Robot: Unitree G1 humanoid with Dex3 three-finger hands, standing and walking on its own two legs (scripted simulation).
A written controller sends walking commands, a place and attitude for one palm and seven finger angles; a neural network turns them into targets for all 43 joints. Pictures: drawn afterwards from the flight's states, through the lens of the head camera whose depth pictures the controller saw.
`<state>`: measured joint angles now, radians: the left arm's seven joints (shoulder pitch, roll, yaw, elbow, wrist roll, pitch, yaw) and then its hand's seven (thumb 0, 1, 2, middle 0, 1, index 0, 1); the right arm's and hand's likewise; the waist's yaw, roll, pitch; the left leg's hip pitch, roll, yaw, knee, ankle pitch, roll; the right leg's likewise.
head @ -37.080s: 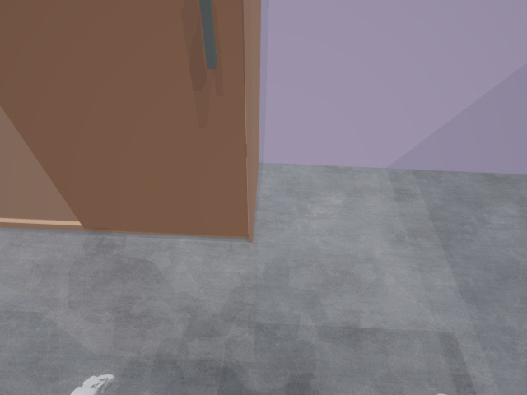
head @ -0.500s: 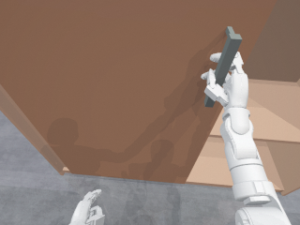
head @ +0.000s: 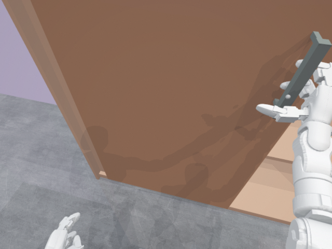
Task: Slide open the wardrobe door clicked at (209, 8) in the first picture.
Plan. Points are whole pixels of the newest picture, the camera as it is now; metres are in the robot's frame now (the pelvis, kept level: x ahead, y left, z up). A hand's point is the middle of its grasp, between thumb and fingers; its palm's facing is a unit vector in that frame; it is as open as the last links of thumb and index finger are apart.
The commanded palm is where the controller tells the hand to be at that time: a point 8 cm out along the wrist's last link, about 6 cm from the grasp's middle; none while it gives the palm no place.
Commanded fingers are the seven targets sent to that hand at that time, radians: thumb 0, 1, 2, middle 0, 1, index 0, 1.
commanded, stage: loosen the grip on the handle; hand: right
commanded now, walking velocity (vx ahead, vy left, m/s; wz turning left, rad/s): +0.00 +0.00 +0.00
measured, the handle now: (294, 79) +0.46 -0.24 +0.20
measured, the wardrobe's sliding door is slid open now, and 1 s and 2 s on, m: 0.64 0.64 0.64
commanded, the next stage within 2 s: slip the hand off the handle in 0.22 s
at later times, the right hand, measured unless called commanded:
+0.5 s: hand (293, 97) +0.42 -0.23 +0.19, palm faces +0.18 +0.98 -0.04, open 14.8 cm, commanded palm +0.38 -0.29 +0.19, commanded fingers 0.00 0.55 -0.20 0.25 1.15 0.25 1.15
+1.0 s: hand (320, 106) +0.39 -0.28 +0.19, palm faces +0.19 +0.98 -0.06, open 14.8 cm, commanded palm +0.34 -0.32 +0.19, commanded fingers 0.00 0.55 -0.20 0.25 1.15 0.25 1.15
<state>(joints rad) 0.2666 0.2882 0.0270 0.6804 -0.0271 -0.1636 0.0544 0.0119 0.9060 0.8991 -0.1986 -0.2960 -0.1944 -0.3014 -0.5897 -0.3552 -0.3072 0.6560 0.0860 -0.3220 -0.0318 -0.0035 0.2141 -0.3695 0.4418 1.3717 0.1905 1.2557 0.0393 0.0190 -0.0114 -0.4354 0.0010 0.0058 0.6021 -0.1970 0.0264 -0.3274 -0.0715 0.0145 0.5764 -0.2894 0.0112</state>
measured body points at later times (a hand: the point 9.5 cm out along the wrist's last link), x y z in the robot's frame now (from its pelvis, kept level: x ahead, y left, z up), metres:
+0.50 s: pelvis +0.03 -0.05 +0.00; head +0.05 -0.04 +0.45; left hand +0.19 +0.19 -0.09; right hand +0.40 -0.28 +0.19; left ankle +0.07 +0.10 -0.73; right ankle +0.02 -0.18 -0.73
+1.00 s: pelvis +0.05 -0.06 +0.00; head +0.05 -0.06 +0.45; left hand +0.21 +0.16 -0.09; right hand +0.37 -0.33 +0.20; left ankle +0.07 +0.10 -0.73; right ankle +0.02 -0.18 -0.73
